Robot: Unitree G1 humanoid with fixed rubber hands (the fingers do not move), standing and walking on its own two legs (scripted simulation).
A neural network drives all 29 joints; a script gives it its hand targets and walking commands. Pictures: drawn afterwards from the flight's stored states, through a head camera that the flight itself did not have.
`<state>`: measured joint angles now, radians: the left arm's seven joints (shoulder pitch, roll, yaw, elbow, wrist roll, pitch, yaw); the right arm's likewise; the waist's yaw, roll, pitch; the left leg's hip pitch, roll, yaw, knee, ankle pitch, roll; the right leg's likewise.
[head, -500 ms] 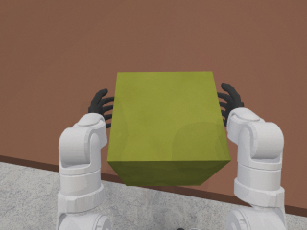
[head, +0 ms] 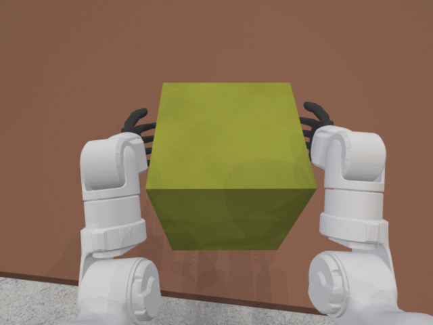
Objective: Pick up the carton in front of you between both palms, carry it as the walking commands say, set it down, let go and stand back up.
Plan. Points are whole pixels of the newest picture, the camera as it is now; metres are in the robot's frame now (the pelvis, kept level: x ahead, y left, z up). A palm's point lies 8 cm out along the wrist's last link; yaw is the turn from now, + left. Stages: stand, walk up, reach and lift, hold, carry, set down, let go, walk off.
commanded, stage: carry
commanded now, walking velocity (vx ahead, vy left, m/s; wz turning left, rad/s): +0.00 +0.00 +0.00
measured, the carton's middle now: (225, 174) +0.38 -0.01 +0.06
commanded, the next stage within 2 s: none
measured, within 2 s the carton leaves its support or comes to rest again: neither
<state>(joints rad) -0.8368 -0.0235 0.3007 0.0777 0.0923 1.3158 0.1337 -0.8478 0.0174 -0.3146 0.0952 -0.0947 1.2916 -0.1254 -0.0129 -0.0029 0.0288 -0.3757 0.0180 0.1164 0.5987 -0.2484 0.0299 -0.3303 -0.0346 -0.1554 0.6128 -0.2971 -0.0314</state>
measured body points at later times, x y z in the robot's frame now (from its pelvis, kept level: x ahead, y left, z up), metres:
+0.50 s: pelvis +0.08 -0.01 -0.01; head +0.13 -0.03 +0.44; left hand +0.46 +0.14 +0.13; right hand +0.47 -0.16 +0.13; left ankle -0.01 +0.09 -0.70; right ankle +0.12 -0.08 -0.74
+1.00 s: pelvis +0.24 +0.08 +0.01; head +0.25 +0.07 +0.46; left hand +0.61 +0.25 +0.17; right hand +0.63 -0.06 +0.17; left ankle +0.40 +0.23 -0.54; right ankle +0.12 -0.08 -0.74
